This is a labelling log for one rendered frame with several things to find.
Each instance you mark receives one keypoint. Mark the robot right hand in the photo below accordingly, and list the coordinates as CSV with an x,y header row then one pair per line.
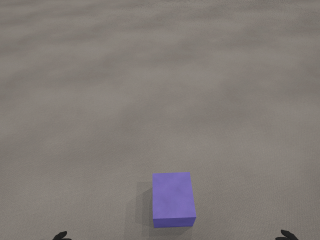
x,y
288,236

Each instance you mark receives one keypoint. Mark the carton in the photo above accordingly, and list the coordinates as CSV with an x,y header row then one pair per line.
x,y
172,200

